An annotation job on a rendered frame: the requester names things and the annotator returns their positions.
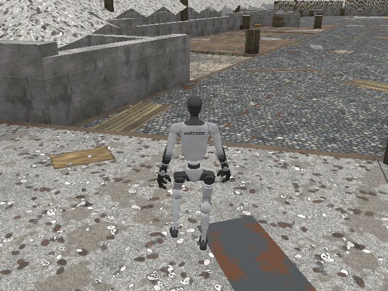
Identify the robot right hand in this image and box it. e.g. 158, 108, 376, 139
217, 169, 231, 182

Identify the robot head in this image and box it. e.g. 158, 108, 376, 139
184, 96, 205, 125

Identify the right robot foot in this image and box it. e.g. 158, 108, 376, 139
199, 236, 208, 250

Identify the right robot forearm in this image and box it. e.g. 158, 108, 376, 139
218, 146, 229, 172

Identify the right robot upper arm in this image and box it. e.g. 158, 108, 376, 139
207, 122, 224, 156

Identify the left robot forearm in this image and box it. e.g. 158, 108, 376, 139
158, 148, 171, 176

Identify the left robot upper arm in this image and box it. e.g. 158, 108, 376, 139
166, 122, 182, 156

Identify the robot left hand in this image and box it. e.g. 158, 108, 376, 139
157, 174, 171, 189

